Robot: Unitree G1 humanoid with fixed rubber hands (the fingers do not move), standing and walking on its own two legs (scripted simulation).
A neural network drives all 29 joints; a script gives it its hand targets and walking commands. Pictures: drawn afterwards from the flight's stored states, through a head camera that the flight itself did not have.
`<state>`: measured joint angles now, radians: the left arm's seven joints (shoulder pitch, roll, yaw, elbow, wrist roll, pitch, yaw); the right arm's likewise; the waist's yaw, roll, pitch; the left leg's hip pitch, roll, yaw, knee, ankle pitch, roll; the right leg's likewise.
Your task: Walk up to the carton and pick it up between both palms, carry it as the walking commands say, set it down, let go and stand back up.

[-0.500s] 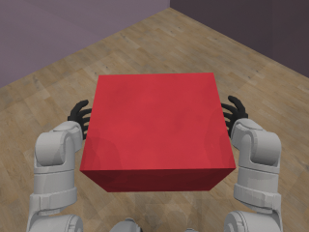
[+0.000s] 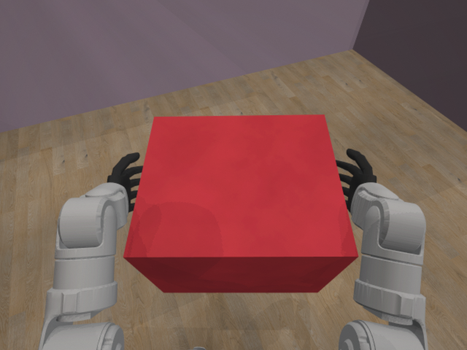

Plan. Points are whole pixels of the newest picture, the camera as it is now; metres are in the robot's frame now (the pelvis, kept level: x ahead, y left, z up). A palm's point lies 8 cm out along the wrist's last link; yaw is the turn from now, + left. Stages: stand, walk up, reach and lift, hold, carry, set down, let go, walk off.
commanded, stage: carry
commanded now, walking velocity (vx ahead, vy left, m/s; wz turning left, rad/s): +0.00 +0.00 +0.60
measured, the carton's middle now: (239, 208) +0.36 +0.01 +0.04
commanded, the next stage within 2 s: none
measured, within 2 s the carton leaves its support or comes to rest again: neither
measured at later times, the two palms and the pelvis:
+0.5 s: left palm (9, 288) +0.19 +0.31 +0.09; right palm (277, 204) +0.33 -0.05 +0.11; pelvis -0.06 +0.01 +0.00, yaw +17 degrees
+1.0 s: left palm out of the picture +0.02 +0.35 +0.09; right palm (206, 244) +0.26 +0.05 +0.11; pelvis -0.14 +0.00 +0.00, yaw +36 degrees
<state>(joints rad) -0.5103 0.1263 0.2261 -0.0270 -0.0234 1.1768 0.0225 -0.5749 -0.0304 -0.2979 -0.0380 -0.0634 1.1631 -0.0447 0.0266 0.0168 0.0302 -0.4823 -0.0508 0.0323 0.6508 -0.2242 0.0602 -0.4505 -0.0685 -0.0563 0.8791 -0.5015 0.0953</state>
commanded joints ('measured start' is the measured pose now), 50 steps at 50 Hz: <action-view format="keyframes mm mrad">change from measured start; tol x32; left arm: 1 -788 -1024 -712 -219 -416 -23 -223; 50 -902 -1062 -688 -170 -402 -12 -220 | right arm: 1 -596 905 739 -90 390 11 224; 50 -735 1003 689 -44 469 4 258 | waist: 1 -37 180 -620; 5 -19 -373 -520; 16 -33 -205 -528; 18 -55 299 -519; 31 -25 167 -610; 34 -19 -382 -556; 50 -47 173 -564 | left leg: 1 383 262 -284 -127 572 78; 6 -228 50 3 437 -385 -78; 14 67 16 133 22 -171 -88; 19 543 382 -448 -158 784 117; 32 169 183 -183 -108 229 -44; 35 -180 59 16 341 -367 -83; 43 237 67 85 -195 5 -81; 46 520 368 -404 -155 760 100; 50 484 325 -306 -199 344 61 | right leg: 1 108 26 -35 -182 78 -14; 7 492 -379 207 -361 996 -231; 17 51 -212 -135 -53 488 39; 19 -208 -43 -29 200 -211 40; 30 171 18 -30 -239 75 -27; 37 506 -391 156 -319 1023 -209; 44 119 -249 -122 -105 547 9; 46 -146 -50 -71 144 -180 45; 50 -193 -68 31 219 -46 3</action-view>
